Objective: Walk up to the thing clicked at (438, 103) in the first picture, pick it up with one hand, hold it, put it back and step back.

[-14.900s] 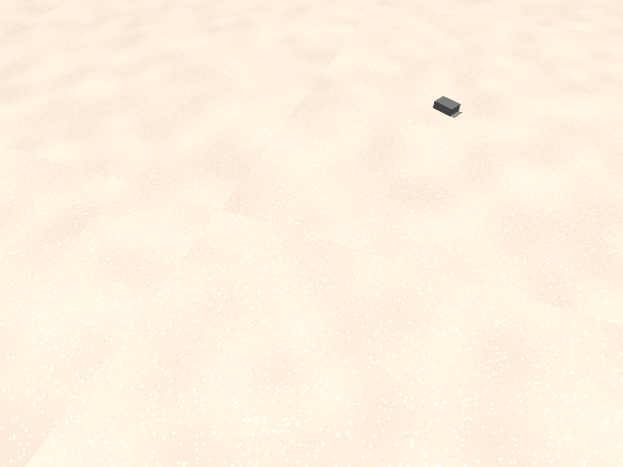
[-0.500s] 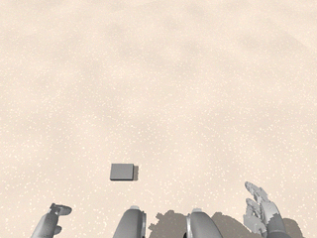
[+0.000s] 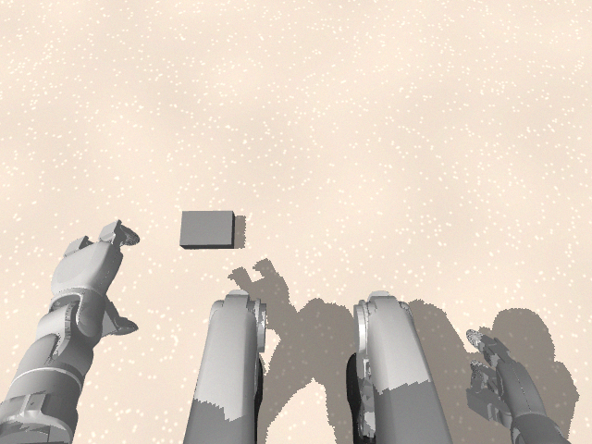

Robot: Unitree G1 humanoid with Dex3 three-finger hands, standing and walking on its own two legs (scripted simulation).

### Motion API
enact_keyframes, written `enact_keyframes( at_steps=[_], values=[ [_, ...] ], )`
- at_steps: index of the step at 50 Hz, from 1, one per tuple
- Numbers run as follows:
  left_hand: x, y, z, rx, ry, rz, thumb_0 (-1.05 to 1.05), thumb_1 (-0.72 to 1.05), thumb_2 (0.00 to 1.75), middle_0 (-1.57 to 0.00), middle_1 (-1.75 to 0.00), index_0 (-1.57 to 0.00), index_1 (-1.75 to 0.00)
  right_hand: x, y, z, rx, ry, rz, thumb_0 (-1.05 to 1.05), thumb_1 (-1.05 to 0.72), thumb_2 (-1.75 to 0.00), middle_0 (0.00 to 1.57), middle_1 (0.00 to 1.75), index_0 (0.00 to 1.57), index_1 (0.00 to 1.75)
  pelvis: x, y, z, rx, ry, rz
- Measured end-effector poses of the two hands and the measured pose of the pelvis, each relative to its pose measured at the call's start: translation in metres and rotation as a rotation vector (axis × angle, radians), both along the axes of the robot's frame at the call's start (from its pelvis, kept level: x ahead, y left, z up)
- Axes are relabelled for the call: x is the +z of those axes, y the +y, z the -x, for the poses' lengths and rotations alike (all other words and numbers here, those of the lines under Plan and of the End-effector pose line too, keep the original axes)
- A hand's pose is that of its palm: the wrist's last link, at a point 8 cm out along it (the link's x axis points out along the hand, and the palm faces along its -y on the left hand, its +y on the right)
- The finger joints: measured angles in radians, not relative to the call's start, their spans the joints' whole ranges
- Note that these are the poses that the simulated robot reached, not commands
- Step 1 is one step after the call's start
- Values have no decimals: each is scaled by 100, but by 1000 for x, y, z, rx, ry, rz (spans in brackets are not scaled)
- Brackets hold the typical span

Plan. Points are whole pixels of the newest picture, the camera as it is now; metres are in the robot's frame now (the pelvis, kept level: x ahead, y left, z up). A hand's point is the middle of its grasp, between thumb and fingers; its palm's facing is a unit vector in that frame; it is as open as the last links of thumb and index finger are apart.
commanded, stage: rise first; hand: left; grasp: from above
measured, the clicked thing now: (208, 230) +0.49 +0.24 -0.45
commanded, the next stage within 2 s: none
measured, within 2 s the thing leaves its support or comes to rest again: neither
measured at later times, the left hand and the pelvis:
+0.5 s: hand (149, 252) +0.39 +0.29 -0.25, palm faces -0.47 -0.09 -0.88, open 14.0 cm; pelvis -0.02 +0.01 -0.10, yaw -3 degrees
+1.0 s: hand (166, 239) +0.43 +0.28 -0.30, palm faces -0.46 -0.03 -0.89, open 13.7 cm; pelvis -0.01 +0.01 -0.14, yaw -4 degrees
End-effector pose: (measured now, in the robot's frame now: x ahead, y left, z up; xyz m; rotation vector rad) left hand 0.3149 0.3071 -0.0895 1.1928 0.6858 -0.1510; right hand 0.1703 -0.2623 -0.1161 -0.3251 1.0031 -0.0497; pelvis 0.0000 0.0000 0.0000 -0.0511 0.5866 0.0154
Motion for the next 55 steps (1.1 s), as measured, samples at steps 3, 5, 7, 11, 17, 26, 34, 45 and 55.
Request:
enact_keyframes(
  at_steps=[3,5,7,11,17,26,34,45,55],
  values=[
    [-18,-2,-16,-54,-17,-33,0,-54,100,-11,-104,-11,-105,-25,-2,24,-23,66,4,1,-92,-91,20,30,20,30,-20,-1,7,-4,4,4],
    [-29,-3,-26,-84,-24,-53,0,-53,101,-11,-104,-11,-104,-38,-3,41,-39,108,8,1,-92,-90,20,30,20,30,-31,-1,11,-6,3,8],
    [-39,-4,-34,-116,-26,-72,0,-52,101,-10,-103,-11,-104,-48,-5,56,-57,146,12,1,-91,-90,20,30,20,30,-42,0,14,-7,2,12],
    [-57,-6,-48,-175,-33,-100,0,-51,102,-9,-103,-10,-104,-62,-7,84,-91,214,26,1,-90,-90,20,30,20,30,-58,1,18,-11,-2,21],
    [-81,-10,-63,-253,-47,-129,0,-51,103,-8,-101,-9,-102,-73,-9,115,-124,299,57,1,-90,-90,20,30,20,30,-78,5,21,-15,-8,36],
    [-110,-9,-83,-341,-74,-177,0,-51,103,-10,-95,-9,-96,-84,-9,132,-124,359,94,1,-90,-90,20,30,20,30,-101,9,21,-16,-8,58],
    [-128,-12,-98,-388,-82,-208,0,-49,101,-12,-91,-12,-92,-98,-5,129,-102,370,94,1,-90,-90,20,30,20,30,-116,11,19,-19,-6,65],
    [-148,-19,-111,-374,-84,-214,0,-46,97,-15,-89,-15,-90,-116,-3,129,-79,382,80,1,-91,-90,20,30,20,30,-132,8,16,-29,-4,61],
    [-162,-24,-122,-364,-81,-213,0,-44,95,-16,-89,-17,-90,-122,-4,136,-83,422,79,1,-91,-90,20,30,20,30,-138,6,12,-35,5,62]
  ],
)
